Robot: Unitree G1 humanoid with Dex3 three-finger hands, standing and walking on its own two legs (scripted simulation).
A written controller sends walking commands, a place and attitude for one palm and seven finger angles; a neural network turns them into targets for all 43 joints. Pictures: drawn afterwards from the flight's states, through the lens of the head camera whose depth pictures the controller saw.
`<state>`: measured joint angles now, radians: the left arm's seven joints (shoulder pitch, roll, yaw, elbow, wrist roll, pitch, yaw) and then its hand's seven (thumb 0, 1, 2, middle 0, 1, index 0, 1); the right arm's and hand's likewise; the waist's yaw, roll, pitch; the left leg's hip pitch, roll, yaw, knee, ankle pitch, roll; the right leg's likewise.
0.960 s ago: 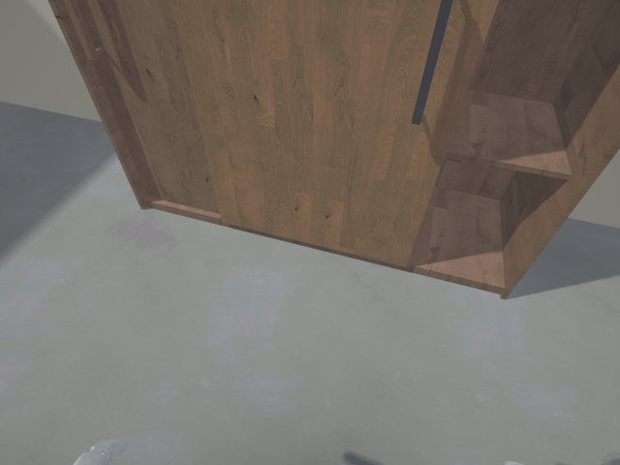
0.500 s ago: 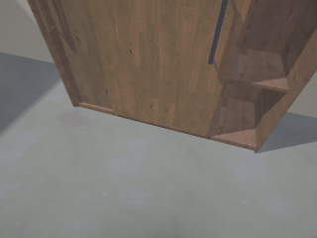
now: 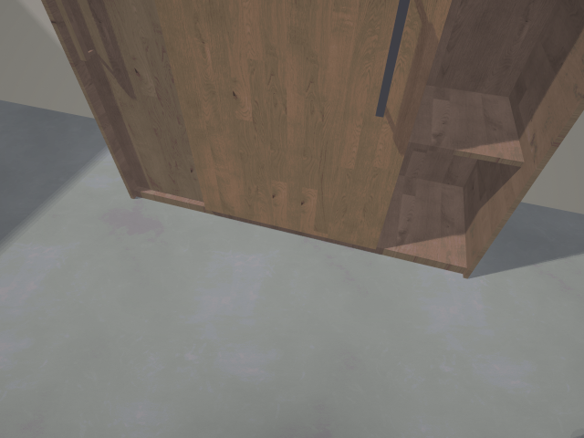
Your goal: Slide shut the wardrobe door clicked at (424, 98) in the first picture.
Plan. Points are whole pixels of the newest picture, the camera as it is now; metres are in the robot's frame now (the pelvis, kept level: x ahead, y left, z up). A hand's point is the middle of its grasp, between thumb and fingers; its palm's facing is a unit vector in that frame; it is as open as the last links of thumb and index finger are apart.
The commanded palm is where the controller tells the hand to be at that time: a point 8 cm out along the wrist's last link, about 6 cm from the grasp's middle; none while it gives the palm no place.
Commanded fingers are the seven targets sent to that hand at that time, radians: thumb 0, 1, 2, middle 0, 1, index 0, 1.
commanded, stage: look at it before walking up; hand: left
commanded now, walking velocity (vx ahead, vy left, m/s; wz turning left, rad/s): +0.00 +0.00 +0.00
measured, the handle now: (393, 52) +0.99 -0.21 +0.10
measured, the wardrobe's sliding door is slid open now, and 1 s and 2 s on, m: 0.37 0.37 0.37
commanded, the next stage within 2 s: walk to a spot facing it in 0.48 s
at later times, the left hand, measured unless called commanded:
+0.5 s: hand out of the picture +0.08 +0.25 -0.15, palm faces -0.03 -0.94 -0.34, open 7.4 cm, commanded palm none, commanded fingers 0.00 0.90 0.90 -0.20 -0.30 -0.20 -0.30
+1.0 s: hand out of the picture +0.07 +0.18 -0.18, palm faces -0.16 -0.95 -0.27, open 7.4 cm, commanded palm none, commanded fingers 0.00 0.90 0.90 -0.20 -0.30 -0.20 -0.30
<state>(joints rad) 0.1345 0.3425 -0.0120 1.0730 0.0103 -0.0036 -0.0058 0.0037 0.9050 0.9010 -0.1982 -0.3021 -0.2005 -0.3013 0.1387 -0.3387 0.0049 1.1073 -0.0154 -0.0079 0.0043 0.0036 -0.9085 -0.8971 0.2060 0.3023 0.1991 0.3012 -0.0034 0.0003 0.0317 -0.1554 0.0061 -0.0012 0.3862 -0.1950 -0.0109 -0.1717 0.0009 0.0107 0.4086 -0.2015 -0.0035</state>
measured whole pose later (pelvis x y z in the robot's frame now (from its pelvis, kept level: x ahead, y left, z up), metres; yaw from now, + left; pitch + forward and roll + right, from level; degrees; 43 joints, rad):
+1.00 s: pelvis -0.01 -0.02 -0.03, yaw -12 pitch -2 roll +2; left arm 0.25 0.23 0.03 0.95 0.02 0.05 -0.03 0.00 0.91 0.90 -0.20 -0.30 -0.20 -0.30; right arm 0.15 -0.24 -0.03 0.98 -0.02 0.04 -0.01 0.00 -0.91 -0.90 0.21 0.30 0.20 0.30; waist 0.04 0.02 0.10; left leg -0.25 0.11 0.17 0.68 -0.38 -0.04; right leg -0.33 0.02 -0.01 0.72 -0.36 -0.02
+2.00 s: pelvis +0.21 -0.01 -0.01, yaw -46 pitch -1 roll +0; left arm 0.15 0.24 0.09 0.91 0.03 0.08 -0.03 0.00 0.91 0.90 -0.19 -0.30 -0.19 -0.30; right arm 0.35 -0.18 -0.03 0.99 -0.03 -0.01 -0.03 0.00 -0.92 -0.90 0.20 0.30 0.20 0.30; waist -0.02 -0.04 0.08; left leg -0.10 0.07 0.33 0.47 -0.35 0.04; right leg -0.55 -0.07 -0.06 1.02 -0.27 0.06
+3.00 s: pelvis +0.26 -0.03 +0.00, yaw -82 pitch -1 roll -1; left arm 0.26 0.27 0.11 0.95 0.02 0.09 -0.03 0.00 0.91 0.90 -0.19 -0.30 -0.19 -0.30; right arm 0.23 -0.17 -0.02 0.88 -0.02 0.01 -0.03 0.00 -0.91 -0.90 0.21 0.30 0.20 0.30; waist 0.03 -0.05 0.06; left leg -0.16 0.09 0.22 0.46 -0.28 0.02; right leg -0.48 -0.04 0.03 1.13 -0.37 0.10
